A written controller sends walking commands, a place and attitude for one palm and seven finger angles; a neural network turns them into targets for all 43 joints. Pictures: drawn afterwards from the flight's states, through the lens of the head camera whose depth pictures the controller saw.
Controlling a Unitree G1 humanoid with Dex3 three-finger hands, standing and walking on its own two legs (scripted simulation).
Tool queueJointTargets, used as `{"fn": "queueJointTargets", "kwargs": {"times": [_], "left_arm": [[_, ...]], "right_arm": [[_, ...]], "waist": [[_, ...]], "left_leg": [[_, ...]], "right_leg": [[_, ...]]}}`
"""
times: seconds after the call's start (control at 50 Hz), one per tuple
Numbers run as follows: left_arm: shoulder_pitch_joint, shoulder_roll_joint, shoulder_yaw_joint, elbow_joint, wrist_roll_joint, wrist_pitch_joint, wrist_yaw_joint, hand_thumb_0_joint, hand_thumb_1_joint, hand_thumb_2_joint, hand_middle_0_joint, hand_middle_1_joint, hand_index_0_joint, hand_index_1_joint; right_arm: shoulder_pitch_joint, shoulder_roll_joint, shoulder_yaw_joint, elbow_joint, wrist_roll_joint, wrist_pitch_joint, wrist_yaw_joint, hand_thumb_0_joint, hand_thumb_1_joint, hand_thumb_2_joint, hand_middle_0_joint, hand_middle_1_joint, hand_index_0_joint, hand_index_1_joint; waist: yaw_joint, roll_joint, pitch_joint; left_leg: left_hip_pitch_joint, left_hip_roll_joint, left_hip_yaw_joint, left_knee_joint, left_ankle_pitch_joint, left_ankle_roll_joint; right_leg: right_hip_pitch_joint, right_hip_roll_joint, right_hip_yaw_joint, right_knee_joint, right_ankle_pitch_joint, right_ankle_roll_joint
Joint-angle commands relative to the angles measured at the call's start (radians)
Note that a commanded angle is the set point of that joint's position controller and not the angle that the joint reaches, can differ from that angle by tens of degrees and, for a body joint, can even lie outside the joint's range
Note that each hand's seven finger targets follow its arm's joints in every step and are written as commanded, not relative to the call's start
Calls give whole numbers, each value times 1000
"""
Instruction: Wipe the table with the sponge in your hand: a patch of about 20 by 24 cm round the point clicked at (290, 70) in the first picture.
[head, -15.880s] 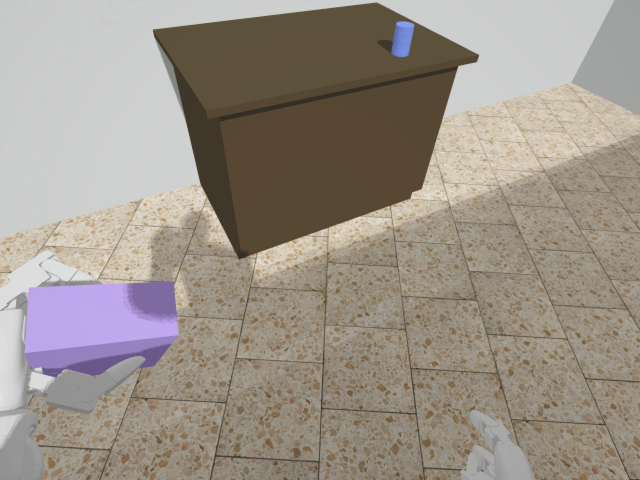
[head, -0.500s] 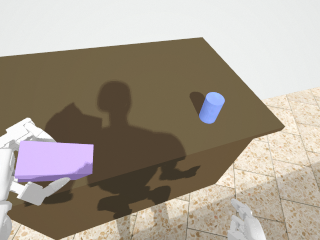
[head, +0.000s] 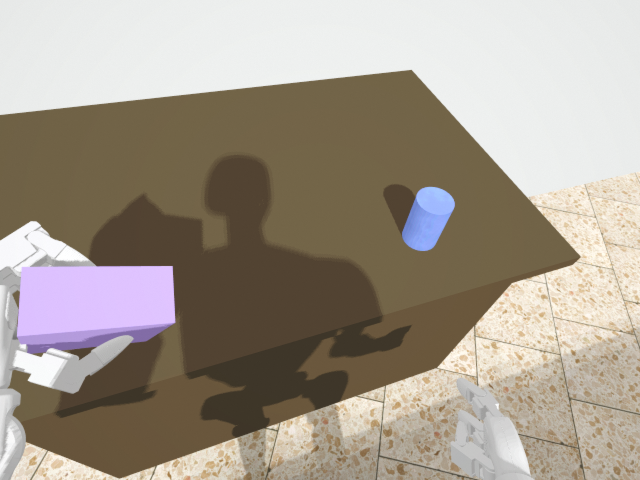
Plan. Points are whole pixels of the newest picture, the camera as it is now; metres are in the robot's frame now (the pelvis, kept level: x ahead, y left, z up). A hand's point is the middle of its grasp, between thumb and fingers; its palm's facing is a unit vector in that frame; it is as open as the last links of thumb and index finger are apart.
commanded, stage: look again from close up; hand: left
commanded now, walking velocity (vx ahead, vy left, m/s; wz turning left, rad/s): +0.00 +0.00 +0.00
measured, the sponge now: (116, 310) +0.24 +0.23 +0.13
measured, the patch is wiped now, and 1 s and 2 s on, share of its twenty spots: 0.00 0.00 0.00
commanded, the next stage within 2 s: come to a stop and stand still in 0.10 s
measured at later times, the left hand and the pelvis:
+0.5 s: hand (61, 261) +0.24 +0.25 +0.20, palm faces +0.42 -0.76 -0.49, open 9.5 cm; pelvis +0.00 -0.02 +0.00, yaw +2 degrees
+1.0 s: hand (50, 320) +0.21 +0.26 +0.16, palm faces +0.39 -0.84 -0.38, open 9.5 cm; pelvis -0.01 +0.00 -0.01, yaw +1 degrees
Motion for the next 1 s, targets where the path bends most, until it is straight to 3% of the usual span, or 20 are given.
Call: {"fn": "queueJointTargets", "kwargs": {"times": [0.0,0.12,0.2,0.22,0.38,0.4,0.42,0.44,0.46,0.48,0.5,0.58,0.62,0.68,0.7,0.72,0.8,0.82,0.92,0.98], "left_arm": [[-14,160,111,-253,-18,-57,21,0,100,1300,-1200,-1600,-1200,-1600],[-22,134,86,-239,-25,-40,18,0,100,1300,-1200,-1600,-1200,-1600],[-34,188,128,-275,-24,-35,28,0,100,1300,-1200,-1600,-1200,-1600],[-33,146,90,-260,-29,-36,21,0,100,1300,-1200,-1600,-1200,-1600],[-16,150,93,-248,-31,-29,25,0,100,1300,-1200,-1600,-1200,-1600],[-978,961,400,-651,-5,-193,43,0,100,1300,-1200,-1600,-1200,-1600],[-540,380,308,-159,33,-111,30,0,100,1300,-1200,-1600,-1200,-1600],[-405,332,227,-126,21,-76,31,0,100,1300,-1200,-1600,-1200,-1600],[-352,354,226,-58,9,-66,35,0,100,1300,-1200,-1600,-1200,-1600],[-267,313,194,-44,-9,-72,22,0,100,1300,-1200,-1600,-1200,-1600],[-168,259,161,-41,-20,-64,15,0,100,1300,-1200,-1600,-1200,-1600],[29,156,73,-220,-46,-67,-2,0,100,1300,-1200,-1600,-1200,-1600],[52,175,100,-220,-45,-67,11,0,100,1300,-1200,-1600,-1200,-1600],[-20,231,155,-219,-50,-80,26,0,100,1300,-1200,-1600,-1200,-1600],[-70,315,212,-263,-47,-86,36,0,100,1300,-1200,-1600,-1200,-1600],[-70,265,182,-225,-48,-84,37,0,100,1300,-1200,-1600,-1200,-1600],[-120,306,182,-333,-49,-80,46,0,100,1300,-1200,-1600,-1200,-1600],[-107,273,153,-344,-48,-79,45,0,100,1300,-1200,-1600,-1200,-1600],[-35,173,86,-415,-25,-58,39,0,100,1300,-1200,-1600,-1200,-1600],[-30,150,97,-338,-6,-32,36,0,100,1300,-1200,-1600,-1200,-1600]], "right_arm": [[-81,-140,-61,-156,9,-47,-11,0,-900,-900,200,300,200,300],[-74,-146,-64,-153,8,-22,-17,0,-900,-900,200,300,200,300],[-95,-143,-64,-165,15,-17,-24,0,-900,-900,200,300,200,300],[-82,-144,-60,-162,8,-11,-23,0,-900,-900,200,300,200,300],[-80,-141,-65,-173,10,-5,-26,0,-900,-900,200,300,200,300],[58,-193,81,-268,82,31,-107,0,-900,-900,200,300,200,300],[2,-79,-20,-207,49,-6,-90,0,-900,-900,200,300,200,300],[-76,-131,-15,-172,7,-12,-49,0,-900,-900,200,300,200,300],[-55,-194,-45,-162,-8,-17,-34,0,-900,-900,200,300,200,300],[-10,-188,-55,-169,-9,-24,-22,0,-900,-900,200,300,200,300],[-26,-190,-58,-162,-6,-28,-4,0,-900,-900,200,300,200,300],[15,-185,-64,-183,8,-39,42,0,-900,-900,200,300,200,300],[17,-190,-67,-170,12,-40,43,0,-900,-900,200,300,200,300],[-24,-189,-63,-155,8,-38,30,0,-900,-900,200,300,200,300],[-40,-196,-63,-154,8,-31,22,0,-900,-900,200,300,200,300],[-34,-181,-63,-141,7,-25,14,0,-900,-900,200,300,200,300],[-33,-184,-61,-145,18,-38,14,0,-900,-900,200,300,200,300],[-30,-175,-60,-142,16,-42,15,0,-900,-900,200,300,200,300],[-38,-187,-70,-149,15,-68,27,0,-900,-900,200,300,200,300],[-44,-192,-70,-161,10,-52,22,0,-900,-900,200,300,200,300]], "waist": [[1,117,-236],[-5,90,-218],[-2,120,-215],[-4,110,-209],[-6,97,-196],[-78,260,-150],[1,74,-148],[-1,6,-113],[14,33,-153],[7,8,-200],[6,68,-270],[16,-7,-227],[17,-12,-233],[8,-27,-166],[5,4,-188],[1,29,-187],[10,179,-236],[13,198,-253],[7,239,-264],[-2,181,-192]], "left_leg": [[165,55,-74,-67,168,-19],[154,61,-71,-65,195,-18],[165,65,-72,-68,188,-18],[144,61,-73,-75,174,-17],[136,59,-74,-91,73,-21],[-35,38,-99,-77,-80,2],[50,121,-145,-47,-87,-1],[67,95,-126,-92,-70,-5],[102,75,-80,-43,-46,-16],[95,57,-74,8,-18,-18],[166,57,-60,30,36,-16],[114,58,-44,74,146,-8],[131,72,-54,42,201,-5],[72,64,-67,22,73,-14],[86,65,-75,5,66,-12],[67,68,-79,-4,60,-9],[73,74,-99,-3,94,-3],[87,80,-105,-1,125,0],[195,123,-149,-29,189,4],[111,147,-175,-62,-24,8]], "right_leg": [[19,-5,17,-20,184,-47],[14,-9,11,-24,197,-44],[13,-16,16,-18,187,-45],[19,-12,9,-26,181,-44],[11,-18,28,-50,146,-49],[3,14,38,53,-57,21],[-181,-44,-10,81,-187,-39],[-151,-15,-7,27,-144,-57],[-156,-33,30,3,-44,-80],[-130,-66,72,-4,48,-93],[-125,-70,82,37,99,-101],[-71,-112,81,29,300,-90],[-66,-87,35,59,296,-72],[-97,-92,47,32,214,-74],[-93,-85,43,51,190,-73],[-72,-83,30,58,181,-71],[-26,-73,14,87,178,-69],[-20,-69,3,93,178,-66],[-106,-19,-25,140,16,-55],[-112,-5,-18,78,-41,-51]]}}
